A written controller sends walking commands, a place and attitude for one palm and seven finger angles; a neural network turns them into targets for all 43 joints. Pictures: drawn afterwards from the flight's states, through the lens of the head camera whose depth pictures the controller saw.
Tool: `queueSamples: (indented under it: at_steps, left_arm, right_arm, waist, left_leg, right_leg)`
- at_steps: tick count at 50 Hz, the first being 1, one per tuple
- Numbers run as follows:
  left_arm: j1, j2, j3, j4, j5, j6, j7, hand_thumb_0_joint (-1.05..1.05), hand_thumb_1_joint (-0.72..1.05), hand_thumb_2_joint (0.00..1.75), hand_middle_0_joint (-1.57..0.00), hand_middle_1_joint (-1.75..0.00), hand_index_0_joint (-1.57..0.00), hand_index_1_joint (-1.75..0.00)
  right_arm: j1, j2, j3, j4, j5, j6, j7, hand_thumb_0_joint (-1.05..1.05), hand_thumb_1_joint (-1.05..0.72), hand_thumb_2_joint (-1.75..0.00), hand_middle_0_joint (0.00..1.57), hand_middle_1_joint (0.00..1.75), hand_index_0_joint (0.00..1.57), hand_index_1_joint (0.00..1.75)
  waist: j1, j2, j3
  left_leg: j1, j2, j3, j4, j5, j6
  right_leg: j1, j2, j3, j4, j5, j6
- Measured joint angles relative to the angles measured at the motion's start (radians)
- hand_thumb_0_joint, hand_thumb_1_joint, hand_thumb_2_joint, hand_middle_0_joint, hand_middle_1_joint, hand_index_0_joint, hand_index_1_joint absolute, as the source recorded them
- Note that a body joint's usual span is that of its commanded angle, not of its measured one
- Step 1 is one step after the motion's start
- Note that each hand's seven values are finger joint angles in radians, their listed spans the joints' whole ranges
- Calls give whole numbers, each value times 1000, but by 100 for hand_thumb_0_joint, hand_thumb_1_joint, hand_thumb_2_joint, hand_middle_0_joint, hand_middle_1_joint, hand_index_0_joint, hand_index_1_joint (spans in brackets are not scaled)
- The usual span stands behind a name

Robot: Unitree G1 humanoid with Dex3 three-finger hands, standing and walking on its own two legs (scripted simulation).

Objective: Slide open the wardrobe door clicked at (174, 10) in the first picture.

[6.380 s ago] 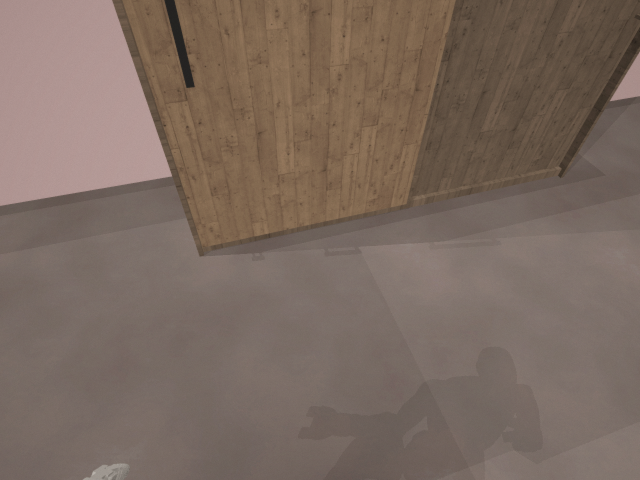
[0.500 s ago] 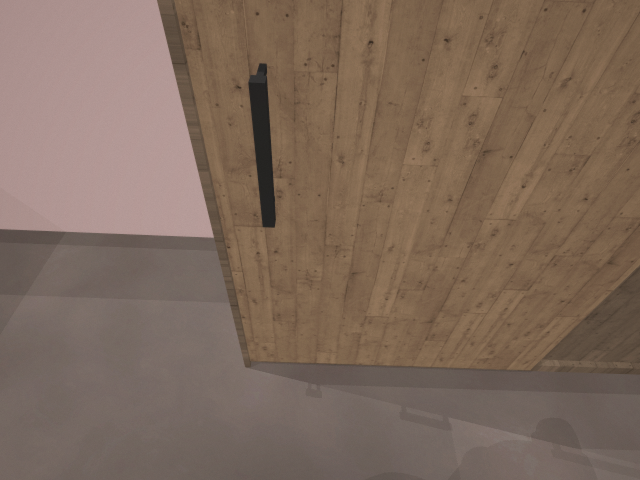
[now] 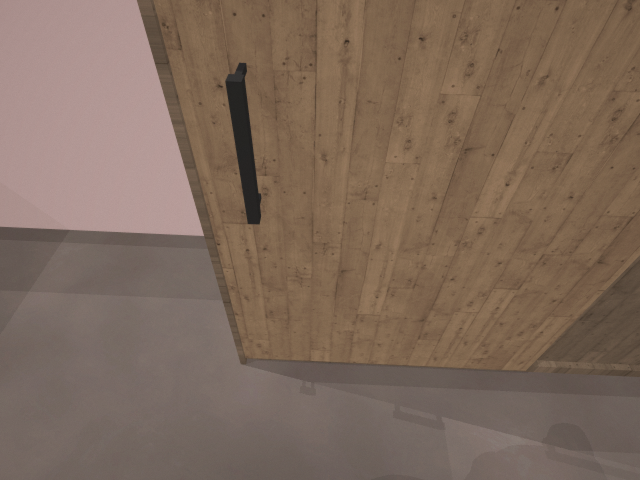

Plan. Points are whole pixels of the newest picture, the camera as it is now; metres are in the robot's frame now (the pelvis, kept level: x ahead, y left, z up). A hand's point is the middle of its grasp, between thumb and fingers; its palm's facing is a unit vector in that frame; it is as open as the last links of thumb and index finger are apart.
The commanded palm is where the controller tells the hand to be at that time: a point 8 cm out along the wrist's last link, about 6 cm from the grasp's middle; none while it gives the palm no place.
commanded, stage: look again from close up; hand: left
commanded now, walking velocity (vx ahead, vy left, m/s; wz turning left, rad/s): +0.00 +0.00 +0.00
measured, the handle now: (248, 152) +0.57 +0.16 +0.11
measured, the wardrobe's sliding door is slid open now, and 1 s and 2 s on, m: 0.00 0.00 0.00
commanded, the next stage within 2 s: shuffle to correct the standing spot in 0.68 s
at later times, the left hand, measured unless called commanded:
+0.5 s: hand out of the picture -0.01 +0.15 -0.18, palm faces +0.05 -0.99 -0.16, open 7.4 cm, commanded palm none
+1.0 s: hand out of the picture -0.01 +0.15 -0.18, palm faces +0.08 -0.99 -0.15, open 7.4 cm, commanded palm none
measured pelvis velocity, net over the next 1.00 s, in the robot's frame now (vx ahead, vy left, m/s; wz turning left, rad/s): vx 0.02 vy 0.00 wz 0.01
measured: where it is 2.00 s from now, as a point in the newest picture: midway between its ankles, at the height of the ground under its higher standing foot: outside the picture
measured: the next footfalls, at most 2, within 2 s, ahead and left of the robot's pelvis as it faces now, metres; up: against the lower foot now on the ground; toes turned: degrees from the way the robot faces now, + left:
right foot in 1.32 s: +0.15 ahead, -0.10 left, +0.00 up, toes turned -8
left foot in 1.56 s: +0.18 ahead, +0.12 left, +0.00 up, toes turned +7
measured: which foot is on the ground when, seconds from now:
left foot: down 0.00-1.00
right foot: down 0.00-1.00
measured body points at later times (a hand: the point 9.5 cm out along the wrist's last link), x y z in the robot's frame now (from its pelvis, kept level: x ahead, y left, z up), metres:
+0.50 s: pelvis -0.01 -0.01 +0.00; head +0.00 +0.00 +0.45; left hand -0.02 +0.20 -0.16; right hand -0.02 -0.22 -0.16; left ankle -0.01 +0.12 -0.74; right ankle +0.03 -0.15 -0.74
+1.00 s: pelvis +0.02 +0.00 +0.00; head +0.02 +0.01 +0.45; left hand -0.02 +0.21 -0.17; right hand -0.01 -0.22 -0.16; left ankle -0.01 +0.11 -0.74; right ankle +0.03 -0.15 -0.74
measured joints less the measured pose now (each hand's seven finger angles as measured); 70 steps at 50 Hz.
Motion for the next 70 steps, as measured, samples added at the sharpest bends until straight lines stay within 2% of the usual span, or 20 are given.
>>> queueSamples:
  at_steps: [15, 42, 50, 56, 58, 60, 62, 64, 65, 67, 70]
  left_arm:
    - [-5, 8, 6, -3, -1, -4, -2, 0, 91, 90, -20, -30, -20, -30]
    - [-3, 3, 14, -3, 2, -4, -2, 0, 91, 90, -19, -30, -20, -30]
    - [44, 2, 32, -9, 12, 1, -13, 0, 91, 90, -19, -30, -20, -30]
    - [83, 0, 46, -2, 8, -9, -17, 0, 91, 90, -19, -30, -20, -30]
    - [92, 1, 48, 4, 9, -5, -19, 0, 91, 90, -19, -30, -20, -30]
    - [92, 0, 46, 10, 12, 1, -19, 0, 91, 90, -19, -30, -20, -30]
    - [74, 0, 45, 11, 12, 4, -22, 0, 91, 90, -19, -30, -20, -30]
    - [38, 1, 50, 1, 9, -3, -28, 0, 91, 90, -19, -30, -20, -30]
    - [18, 2, 52, -11, 8, -11, -31, 0, 91, 90, -19, -30, -20, -30]
    - [-14, 16, 59, -37, 12, -34, -23, 1, 92, 90, -20, -30, -20, -30]
    - [-50, 19, 55, -48, 2, -57, -8, 1, 93, 90, -19, -30, -20, -30]
  right_arm:
    - [12, 17, 3, 10, -2, 1, 3, 1, -91, -90, 20, 30, 19, 29]
    - [24, 31, 2, 13, -5, -2, 2, 1, -91, -90, 20, 30, 19, 29]
    - [71, 29, -5, 8, -16, 10, 10, 1, -91, -90, 20, 30, 19, 29]
    - [96, 28, -6, 9, -14, -4, 10, 1, -90, -90, 20, 30, 19, 29]
    - [99, 32, -6, 6, -13, -18, 8, 1, -90, -90, 20, 30, 19, 29]
    - [101, 36, -4, 3, -16, -34, 1, 0, -90, -90, 20, 30, 19, 29]
    - [106, 42, -1, 0, -22, -46, -6, 0, -90, -90, 20, 30, 19, 29]
    - [115, 49, 3, 2, -24, -51, -9, 0, -90, -90, 20, 30, 19, 29]
    - [124, 51, 5, 5, -23, -50, -10, 0, -90, -90, 20, 30, 19, 29]
    - [141, 60, 9, 17, -11, -43, -9, 0, -90, -90, 20, 30, 19, 29]
    - [126, 57, 5, 48, 4, -10, -14, 0, -90, -90, 20, 30, 20, 29]
  waist:
    - [-1, -7, 1]
    - [0, -7, 2]
    - [3, -5, -32]
    - [10, -18, -38]
    - [8, -27, -38]
    - [1, -24, -33]
    - [-16, -11, -20]
    - [-33, 5, 0]
    - [-37, 14, 10]
    - [-31, 13, 25]
    - [-20, 38, 34]
  left_leg:
    - [-15, 17, -12, -7, 17, -16]
    - [-26, 8, -8, -1, 11, -8]
    - [-41, 12, -16, 58, -53, 0]
    - [-34, 6, -17, 113, -120, 2]
    - [-19, 1, -5, 113, -139, 7]
    - [5, 4, 10, 103, -154, 13]
    - [35, 11, 16, 77, -156, 12]
    - [58, 16, 7, 55, -155, 6]
    - [62, 18, -1, 58, -160, 1]
    - [38, 10, -8, 133, -186, 1]
    - [-54, 10, -30, 355, -273, 3]
  right_leg:
    - [-8, 17, -13, -14, 15, -17]
    - [-22, 8, -7, -6, 11, -10]
    - [-36, 16, -3, 57, -76, -27]
    - [-26, 7, 0, 106, -124, -14]
    - [-32, 1, 6, 140, -149, -36]
    - [-64, 7, -5, 234, -212, -56]
    - [-101, 26, -29, 313, -287, -70]
    - [-119, 44, -62, 291, -293, -80]
    - [-113, 53, -79, 230, -243, -82]
    - [-96, 50, -89, 146, -68, -91]
    - [-62, 47, -125, 168, -122, -95]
